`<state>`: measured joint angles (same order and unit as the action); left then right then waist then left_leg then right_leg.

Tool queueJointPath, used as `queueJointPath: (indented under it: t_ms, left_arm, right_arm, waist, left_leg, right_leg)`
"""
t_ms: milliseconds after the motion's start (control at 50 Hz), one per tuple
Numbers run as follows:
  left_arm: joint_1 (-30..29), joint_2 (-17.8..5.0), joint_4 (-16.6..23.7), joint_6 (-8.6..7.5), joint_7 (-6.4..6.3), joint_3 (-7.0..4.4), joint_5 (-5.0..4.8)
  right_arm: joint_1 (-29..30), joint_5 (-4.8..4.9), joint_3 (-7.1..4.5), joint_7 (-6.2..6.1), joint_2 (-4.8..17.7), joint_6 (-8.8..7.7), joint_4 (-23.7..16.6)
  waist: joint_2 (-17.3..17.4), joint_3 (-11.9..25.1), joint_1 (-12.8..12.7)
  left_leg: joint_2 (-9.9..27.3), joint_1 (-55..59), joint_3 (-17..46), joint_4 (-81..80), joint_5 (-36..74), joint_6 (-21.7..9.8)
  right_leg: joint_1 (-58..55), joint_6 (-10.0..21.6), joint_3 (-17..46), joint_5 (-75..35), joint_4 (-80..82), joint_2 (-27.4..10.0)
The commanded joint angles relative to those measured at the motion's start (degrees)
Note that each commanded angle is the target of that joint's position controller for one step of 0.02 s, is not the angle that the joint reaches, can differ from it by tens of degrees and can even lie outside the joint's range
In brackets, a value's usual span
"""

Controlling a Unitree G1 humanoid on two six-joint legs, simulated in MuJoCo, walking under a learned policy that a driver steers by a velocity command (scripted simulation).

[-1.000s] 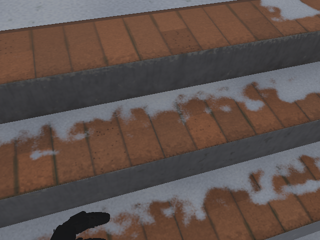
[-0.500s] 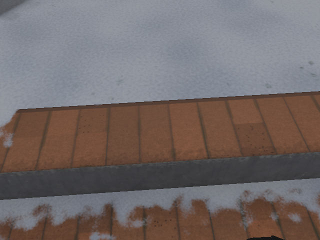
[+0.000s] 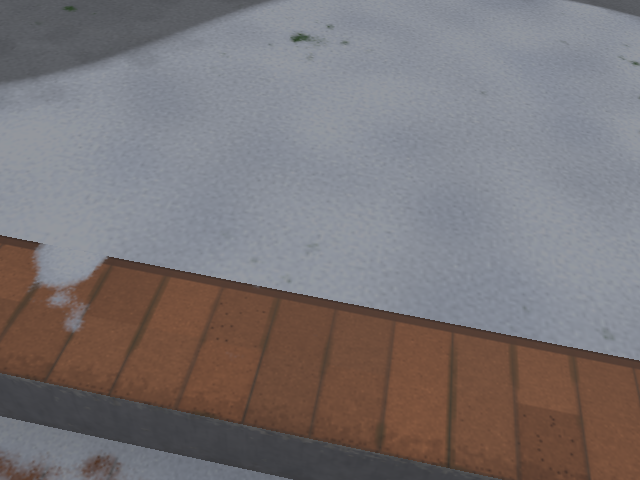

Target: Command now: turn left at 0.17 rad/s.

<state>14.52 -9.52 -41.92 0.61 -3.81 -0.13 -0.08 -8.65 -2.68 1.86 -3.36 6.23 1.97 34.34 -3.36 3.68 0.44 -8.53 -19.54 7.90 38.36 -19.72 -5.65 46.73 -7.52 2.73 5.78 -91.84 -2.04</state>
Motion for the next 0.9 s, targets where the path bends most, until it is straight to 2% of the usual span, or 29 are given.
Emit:
queueJointPath:
  t_ms: [20, 40, 60, 80, 100, 120, 140, 160, 180, 200, 220, 240, 260, 300, 320, 380, 560, 600, 620, 660, 720, 740, 780, 800, 820, 840, 860, 880, 900]
  left_arm:
    - [-2.4, -1.4, 3.9, -0.28, 0.55, -0.30, -0.07]
    - [-2.5, -1.2, 3.7, -0.29, 0.81, -0.22, -0.06]
    - [-5.0, -1.3, 3.9, -0.28, 1.03, -0.08, -0.13]
    - [-6.6, -1.9, 3.9, -0.47, 1.26, -0.45, -0.59]
    - [-6.8, -2.6, 3.4, -0.87, 1.49, -0.93, -1.23]
    - [-3.9, -3.1, 1.7, -1.58, 1.93, -1.31, -1.41]
    - [-2.2, -4.2, 0.0, -2.45, 2.19, -1.78, -1.24]
    - [-0.6, -6.3, -1.1, -2.96, 2.30, -2.46, -0.49]
    - [1.2, -10.5, -1.8, -3.27, 2.50, -3.67, 0.55]
    - [-0.3, -8.6, -1.2, -3.14, 2.48, -3.45, 0.89]
    - [-1.1, -6.8, -0.7, -2.52, 2.30, -3.48, 0.94]
    - [-1.1, -6.3, -0.3, -1.84, 1.86, -3.67, 1.07]
    - [-0.7, -6.1, -0.1, -1.53, 1.56, -3.72, 0.92]
    - [-1.3, -5.3, -0.4, -1.43, 1.43, -3.45, 0.82]
    - [-2.1, -4.9, -0.4, -1.46, 1.57, -3.34, 0.78]
    - [-3.2, -4.7, -0.9, -1.59, 1.95, -3.13, 1.06]
    - [-1.0, -4.5, -5.4, -1.10, 2.23, -2.91, 1.17]
    - [-0.1, -4.2, -6.9, -0.73, 1.90, -2.79, 1.11]
    - [-0.1, -5.2, -7.2, -0.44, 1.63, -3.14, 0.85]
    - [0.3, -7.4, -7.4, 0.01, 1.05, -3.90, 0.30]
    - [4.6, -9.6, -9.0, 0.15, 0.71, -5.11, -0.07]
    - [4.5, -10.0, -9.2, 0.16, 0.76, -5.36, -0.22]
    - [-2.0, -9.5, -7.7, 0.03, 1.04, -5.08, -1.25]
    - [-5.3, -8.2, -6.8, -0.24, 1.47, -4.53, -1.53]
    - [-9.4, -4.8, -5.3, -0.94, 1.84, -3.23, -2.31]
    - [-9.7, -1.2, -4.7, -2.22, 2.43, -1.85, -1.81]
    - [-7.8, -2.2, -6.2, -3.73, 3.45, -1.94, -1.82]
    - [-6.7, -1.6, -6.0, -5.05, 4.67, -1.61, -2.64]
    - [-7.5, 1.4, -4.7, -6.15, 5.23, -0.14, -2.57]
  right_arm:
    - [4.2, -0.36, -1.33, 0.12, 5.0, -1.27, -5.4]
    - [4.4, 0.16, -1.48, 0.37, 4.9, -1.14, -5.4]
    - [3.4, 0.73, -1.82, 0.60, 5.3, -0.70, -4.9]
    - [2.3, 1.05, -2.07, 0.75, 5.9, -0.18, -4.4]
    - [1.0, 1.53, -2.10, 0.74, 6.1, 0.25, -3.5]
    - [0.9, 2.16, -1.83, 0.99, 5.5, 0.36, -2.7]
    - [-0.7, 2.38, -2.12, 1.61, 6.0, -0.11, -2.1]
    - [-3.0, 2.21, -2.46, 2.32, 6.6, -0.94, -0.7]
    - [-6.5, 1.09, -2.62, 3.40, 5.8, -2.10, 0.6]
    - [-7.5, 1.27, -2.49, 4.05, 4.9, -3.00, 2.4]
    - [-3.6, 1.97, -2.62, 4.45, 5.3, -3.59, 2.8]
    - [0.5, 2.57, -2.72, 4.59, 5.5, -3.49, 2.2]
    - [2.4, 2.57, -2.71, 4.60, 5.1, -3.00, 2.0]
    - [0.8, 2.10, -2.67, 4.64, 4.2, -2.14, 2.5]
    - [-0.2, 2.08, -2.79, 4.54, 4.4, -1.72, 3.0]
    - [-2.2, 1.72, -3.33, 4.08, 5.8, -1.06, 5.0]
    - [-8.2, 1.71, -3.79, 2.28, 7.1, -1.26, 11.2]
    - [-10.0, 1.78, -3.73, 1.81, 6.8, -1.13, 12.9]
    - [-10.3, 2.05, -3.81, 1.44, 6.9, -1.16, 13.3]
    - [-11.3, 2.40, -3.98, 0.70, 6.9, -1.58, 13.7]
    - [-11.1, 2.36, -3.91, 0.66, 6.7, -2.85, 13.9]
    - [-12.0, 2.33, -3.89, 0.88, 6.4, -3.25, 14.2]
    - [-17.9, 2.17, -3.95, 1.32, 5.8, -3.55, 16.0]
    - [-22.1, 2.26, -4.14, 1.24, 6.2, -3.56, 17.2]
    - [-26.6, 2.15, -5.31, 0.99, 10.8, -3.79, 18.0]
    - [-31.1, 1.50, -6.87, 1.43, 16.0, -3.58, 18.6]
    - [-32.3, 0.33, -6.58, 1.19, 14.6, -3.89, 18.8]
    - [-29.1, -0.22, -5.69, 0.99, 13.1, -4.18, 18.1]
    - [-27.6, -0.12, -4.70, 1.20, 10.7, -4.12, 18.6]
  waist:
    - [9.5, 2.6, 0.1]
    - [9.0, 1.9, -0.1]
    - [8.8, 1.4, 1.3]
    - [9.4, 0.8, 2.1]
    - [11.1, 0.3, 2.4]
    - [12.0, 0.4, 0.9]
    - [11.4, 0.0, 1.3]
    - [9.0, 0.3, 1.8]
    - [-0.1, 3.6, 2.8]
    - [-5.6, 5.7, 2.0]
    - [-5.9, 5.8, -0.1]
    - [-3.9, 6.6, -1.7]
    - [-2.0, 7.0, -2.4]
    - [-1.6, 7.5, -1.4]
    - [-2.2, 7.1, -0.9]
    - [0.1, 3.9, -0.6]
    - [4.9, -2.1, -0.6]
    - [4.6, -2.8, -0.9]
    - [3.5, -3.9, -1.1]
    - [-0.2, -6.3, -1.6]
    - [-2.8, -8.5, -2.9]
    - [-3.4, -8.8, -2.4]
    - [-3.8, -9.5, 2.2]
    - [-1.1, -10.1, 4.8]
    - [8.2, -10.1, 7.6]
    - [20.2, -8.4, 8.5]
    - [18.6, -6.4, 8.8]
    - [14.9, -7.4, 6.4]
    - [12.3, -7.2, 5.5]
  left_leg:
    - [19.7, 10.5, 17.6, -11.7, 40.8, -8.6]
    - [19.2, 11.2, 15.9, -11.6, 44.5, -8.3]
    - [19.0, 11.6, 13.8, -11.8, 50.6, -7.5]
    - [18.5, 12.1, 12.1, -11.8, 56.1, -7.0]
    - [18.0, 13.9, 11.9, -11.6, 59.2, -6.9]
    - [16.9, 15.7, 10.9, -10.9, 57.4, -5.8]
    - [15.4, 16.7, 10.6, -11.0, 53.4, -4.6]
    - [13.4, 15.6, 9.5, -10.0, 47.0, -3.2]
    - [10.9, 6.5, 7.0, -9.9, 33.2, -0.6]
    - [9.6, 1.7, 5.2, -11.4, 18.9, 2.1]
    - [8.9, -0.6, 3.9, -10.8, 12.3, 3.9]
    - [8.6, -1.9, 2.9, -9.9, 12.2, 5.0]
    - [8.8, -2.3, 2.6, -8.9, 12.4, 5.7]
    - [10.1, -0.4, 2.7, -9.3, 12.2, 6.5]
    - [10.5, 0.8, 2.7, -9.8, 12.9, 6.6]
    - [10.6, 1.8, 2.5, -10.9, 13.4, 6.4]
    - [11.1, 3.1, 2.2, -15.1, 14.4, 5.9]
    - [9.8, 2.6, 0.7, -15.8, 8.5, 5.3]
    - [8.5, 1.3, -0.8, -14.4, 3.4, 4.8]
    - [6.7, -2.8, -3.8, -9.5, -4.5, 4.2]
    - [7.8, -6.1, -7.1, -2.3, -6.0, 3.7]
    - [8.7, -3.8, -7.5, -0.6, -5.4, 3.3]
    - [9.3, 5.5, -7.7, -5.2, -5.7, 0.8]
    - [10.0, 12.0, -5.4, -11.6, -6.9, -0.8]
    - [16.5, 15.7, 8.1, -19.6, -16.5, -4.5]
    - [25.4, 20.5, 25.9, -29.6, -22.9, -10.2]
    - [29.4, 22.0, 36.6, -32.6, -20.4, -15.2]
    - [30.9, 23.7, 33.8, -30.6, -11.1, -16.2]
    - [30.1, 25.7, 28.3, -27.6, -2.8, -15.1]
  right_leg:
    - [-2.2, -0.6, 4.2, 7.5, 11.3, -3.0]
    - [-5.5, -0.6, 3.1, 10.5, 19.9, -3.6]
    - [-10.4, -0.3, 0.5, 15.1, 29.6, -2.9]
    - [-15.7, 0.0, -2.1, 19.4, 39.4, -1.8]
    - [-19.3, 0.4, -3.5, 17.9, 49.3, -0.8]
    - [-25.1, 1.5, -3.7, 6.7, 62.5, -0.8]
    - [-29.0, 2.8, -2.8, -5.6, 71.7, -1.2]
    - [-33.2, 4.0, -0.8, -15.3, 74.4, -2.8]
    - [-45.9, 6.5, 2.6, -44.8, 65.6, -6.8]
    - [-52.0, 10.6, 3.9, -52.3, 62.8, -9.0]
    - [-53.1, 12.6, 4.3, -50.0, 62.7, -9.1]
    - [-53.6, 13.5, 4.5, -45.3, 62.9, -8.5]
    - [-53.5, 14.1, 4.7, -43.3, 63.3, -8.6]
    - [-51.5, 14.5, 4.3, -40.1, 63.7, -8.7]
    - [-49.5, 14.2, 3.9, -36.3, 64.0, -8.1]
    - [-45.8, 12.8, 2.3, -27.8, 65.6, -6.2]
    - [-41.8, 11.5, 0.2, -9.8, 70.0, -3.0]
    - [-41.2, 12.0, -0.1, 3.2, 72.3, -1.9]
    - [-40.2, 12.8, 0.9, 12.9, 73.6, -2.1]
    - [-37.9, 16.0, 6.5, 28.7, 77.1, -5.5]
    - [-34.8, 20.2, 15.4, 37.8, 80.3, -12.0]
    - [-31.3, 20.9, 16.5, 38.0, 80.8, -13.1]
    - [-20.6, 19.4, 12.1, 35.8, 77.7, -10.9]
    - [-13.5, 17.6, 7.6, 33.4, 71.3, -7.8]
    - [-5.4, 13.9, -0.6, 26.8, 57.7, -1.8]
    - [1.4, 11.2, -7.0, 17.7, 37.7, 2.9]
    - [6.4, 9.5, -1.9, 18.0, 13.1, 3.7]
    - [15.7, 9.5, 1.3, 18.1, -10.9, 3.6]
    - [24.6, 10.4, 4.4, 17.6, -30.1, 4.3]
